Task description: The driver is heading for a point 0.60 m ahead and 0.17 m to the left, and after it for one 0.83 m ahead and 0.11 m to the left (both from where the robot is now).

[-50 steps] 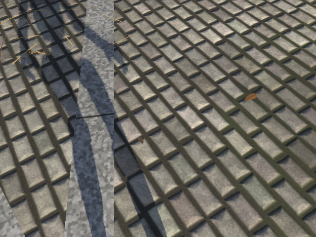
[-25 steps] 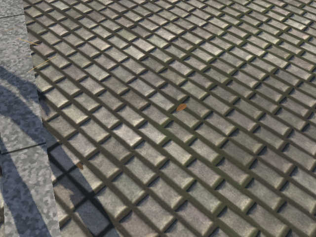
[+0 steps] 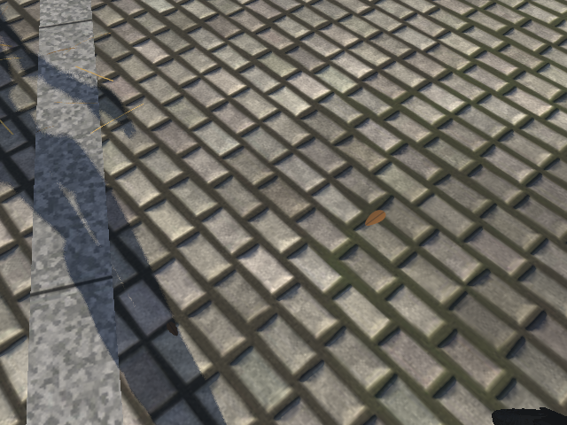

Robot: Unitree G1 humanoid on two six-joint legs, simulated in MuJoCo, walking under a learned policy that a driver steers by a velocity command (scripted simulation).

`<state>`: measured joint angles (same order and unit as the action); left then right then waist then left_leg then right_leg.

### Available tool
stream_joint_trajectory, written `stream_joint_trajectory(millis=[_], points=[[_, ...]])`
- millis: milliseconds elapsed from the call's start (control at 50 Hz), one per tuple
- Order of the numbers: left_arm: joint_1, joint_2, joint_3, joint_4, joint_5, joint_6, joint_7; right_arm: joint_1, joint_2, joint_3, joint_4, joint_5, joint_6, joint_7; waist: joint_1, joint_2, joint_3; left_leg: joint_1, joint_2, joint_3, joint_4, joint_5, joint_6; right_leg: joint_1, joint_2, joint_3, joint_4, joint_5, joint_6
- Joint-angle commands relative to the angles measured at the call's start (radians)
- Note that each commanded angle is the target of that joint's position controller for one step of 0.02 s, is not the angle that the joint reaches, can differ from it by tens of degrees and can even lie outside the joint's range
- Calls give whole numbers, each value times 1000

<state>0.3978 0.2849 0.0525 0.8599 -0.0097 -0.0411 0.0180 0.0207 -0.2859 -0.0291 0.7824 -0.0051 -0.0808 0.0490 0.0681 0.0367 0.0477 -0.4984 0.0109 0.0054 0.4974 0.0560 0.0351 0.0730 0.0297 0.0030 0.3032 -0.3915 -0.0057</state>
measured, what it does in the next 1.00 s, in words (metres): walks ahead, turning left: right foot, then left foot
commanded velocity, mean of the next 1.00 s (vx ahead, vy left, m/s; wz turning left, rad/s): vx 0.23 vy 0.00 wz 0.25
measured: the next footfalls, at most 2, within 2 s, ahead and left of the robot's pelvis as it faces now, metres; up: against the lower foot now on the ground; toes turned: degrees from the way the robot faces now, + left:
right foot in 0.38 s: +0.13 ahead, -0.11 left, +0.00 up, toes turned -2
left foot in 0.80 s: +0.39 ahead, +0.18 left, +0.00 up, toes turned +14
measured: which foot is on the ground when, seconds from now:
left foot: down 0.00-0.38, up 0.40-0.78, down 0.80-1.00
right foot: down 0.00-0.02, up 0.04-0.36, down 0.38-0.82, up 0.84-1.00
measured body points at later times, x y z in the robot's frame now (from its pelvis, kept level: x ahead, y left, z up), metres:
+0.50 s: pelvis +0.12 +0.00 +0.02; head +0.12 -0.03 +0.47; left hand +0.12 +0.29 -0.10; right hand +0.27 -0.27 -0.11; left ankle +0.15 +0.13 -0.68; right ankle +0.09 -0.11 -0.73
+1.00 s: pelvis +0.29 +0.08 +0.00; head +0.34 +0.11 +0.45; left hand +0.33 +0.39 -0.11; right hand +0.52 -0.14 -0.10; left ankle +0.35 +0.17 -0.73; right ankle +0.32 -0.09 -0.64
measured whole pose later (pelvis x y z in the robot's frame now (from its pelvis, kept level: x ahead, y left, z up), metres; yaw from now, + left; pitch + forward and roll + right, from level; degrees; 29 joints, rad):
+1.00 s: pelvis +0.29 +0.08 +0.00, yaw +18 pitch +2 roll +0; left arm 0.16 0.30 0.07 0.77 0.01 -0.05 0.06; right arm 0.12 -0.29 -0.07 0.76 0.00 -0.02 0.02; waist 0.00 -0.02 0.08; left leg -0.40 -0.10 -0.03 0.46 -0.10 0.08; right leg -0.56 -0.07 0.06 1.18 -0.43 0.06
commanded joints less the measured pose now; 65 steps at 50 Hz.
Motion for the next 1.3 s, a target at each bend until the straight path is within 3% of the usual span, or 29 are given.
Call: stream_joint_trajectory(millis=[20,40,60,80,140,200,260,340,380,400,420,460,520,600,700,740,780,800,820,840,860,880,900,940,1020,1160,1260,1280,1300], points=[[-27,124,21,-67,19,-7,8,249,-217,-65,18,-23,-7,-21,-158,-13,-231,522,106,-105,6,453,83,-210,-109,25,375,595,-28],[160,16,-13,-46,32,-6,-1,265,-228,-58,23,-35,6,-27,-76,210,-399,806,363,-411,33,629,284,-452,6,34,721,-118,40],[153,73,0,-16,7,1,-2,261,-150,-40,27,-6,17,-19,-106,169,-457,737,371,-528,-64,425,326,-467,24,144,843,-315,58],[66,143,20,-35,-19,12,0,174,-136,-34,14,12,19,-16,-102,105,-300,602,330,-435,-119,217,282,-534,-17,133,892,-288,59],[-28,120,26,-48,4,59,32,24,-82,-17,8,-11,27,-22,-49,62,-116,275,229,-282,-226,-118,189,-469,-104,93,732,-144,68],[-7,72,13,-33,12,68,40,2,-103,-27,25,-21,34,-32,-31,102,-120,171,181,-209,-277,-243,184,-332,-90,42,521,-107,63],[-26,102,20,-31,12,52,28,25,-192,-58,31,14,47,-50,-37,111,-131,144,209,-254,-357,-550,188,-286,-68,-11,442,9,25],[-5,67,19,8,22,23,10,1,-151,-53,25,37,58,-59,8,65,-75,43,183,-217,-346,-665,136,-164,-53,-55,263,106,-40],[67,89,25,35,24,9,13,-27,-82,-33,7,36,57,-54,45,-42,-29,-57,95,-145,-169,-660,70,-88,-127,63,66,-35,-100],[122,163,43,46,20,2,22,-59,-12,-16,-22,35,47,-49,55,-233,-14,-214,-34,0,122,-590,3,-36,-308,334,-103,-293,-174],[70,229,64,32,27,-12,19,-63,-53,-27,-34,45,30,-45,41,-315,72,-310,-56,-32,324,-535,17,-112,-439,566,-220,-427,-247],[-43,137,43,-5,22,-51,24,40,-114,-52,13,50,16,-37,-36,-206,75,-370,-20,-156,446,-394,39,-67,-383,428,-198,-253,-183],[-37,94,33,-5,15,-66,21,35,-89,-58,30,29,19,-33,-24,-137,24,-348,7,-140,464,-239,6,-7,-328,193,-188,50,-114],[2,105,38,15,23,-61,22,-25,-37,-45,-5,28,39,-17,6,-147,38,-279,33,-58,364,-114,-52,-61,-292,0,-198,210,-112],[8,149,50,25,11,-34,25,-126,-16,-30,-80,21,40,15,30,-151,88,-108,23,66,158,-101,-32,-127,-284,-152,-113,490,-97],[-14,173,59,20,-4,-20,27,-81,-49,-43,-92,24,43,26,-12,-179,47,-24,-5,89,129,-156,2,-97,-302,-171,-1,755,-80],[-61,183,63,-2,-18,-11,34,133,-116,-81,-42,21,43,24,-129,-166,-80,214,-79,120,57,-124,55,-105,-277,-195,254,978,-41],[-49,174,59,-11,-14,-16,32,250,-175,-109,-12,19,50,4,-187,-116,-151,419,-88,79,2,3,92,-213,-230,-211,459,875,9],[-20,81,32,-51,41,-27,23,318,-271,-126,0,14,62,-31,-155,147,-264,711,144,-227,61,407,172,-506,-148,-199,809,96,72],[86,39,7,-75,29,-46,12,277,-320,-123,-51,-4,57,-26,-95,237,-502,898,403,-723,-31,375,424,-709,15,-16,1122,-366,109],[-20,127,31,-73,-4,-53,7,276,-252,-108,-65,-1,58,-22,-161,66,-491,808,343,-624,-103,247,370,-729,-38,107,1156,-279,88],[-95,128,31,-101,-22,-52,12,210,-202,-96,-67,11,51,-23,-142,58,-340,684,289,-492,-121,139,320,-783,-66,81,1111,-186,64],[-114,122,33,-90,-7,-44,30,144,-166,-87,-77,23,48,-26,-108,-28,-229,526,232,-409,-144,79,267,-773,-108,73,1038,-104,62],[-107,143,48,-100,19,-17,47,87,-143,-80,-91,9,54,-33,-55,6,-161,287,181,-340,-186,78,246,-644,-130,84,941,-31,59],[-111,98,40,-130,30,2,53,88,-167,-90,-95,2,53,-48,-33,33,-170,195,147,-304,-185,175,254,-606,-92,73,777,18,79],[-253,96,29,-196,20,9,38,93,-178,-94,-113,19,97,-80,-78,81,-142,186,99,-406,-187,-245,193,-579,-41,106,486,137,100],[-205,94,29,-194,13,-19,11,105,-138,-70,-115,19,114,-80,-53,98,-170,249,94,-436,-48,-19,152,-385,-26,66,190,194,63],[-192,110,32,-194,20,-24,8,130,-114,-59,-111,21,117,-83,-46,78,-164,222,58,-418,-7,-66,107,-297,-69,90,78,312,36],[-196,178,42,-211,40,-22,12,183,-67,-43,-112,4,115,-82,-82,-90,-191,150,-22,-316,149,-295,44,-196,-261,260,46,489,-35]])
Velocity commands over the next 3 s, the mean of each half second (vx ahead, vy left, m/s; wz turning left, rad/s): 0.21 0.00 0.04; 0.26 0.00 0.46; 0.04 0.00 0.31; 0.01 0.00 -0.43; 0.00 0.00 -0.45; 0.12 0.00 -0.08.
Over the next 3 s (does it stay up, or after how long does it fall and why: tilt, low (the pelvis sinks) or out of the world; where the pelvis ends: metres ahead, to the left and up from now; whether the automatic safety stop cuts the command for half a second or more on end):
stays up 0.45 0.06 0.00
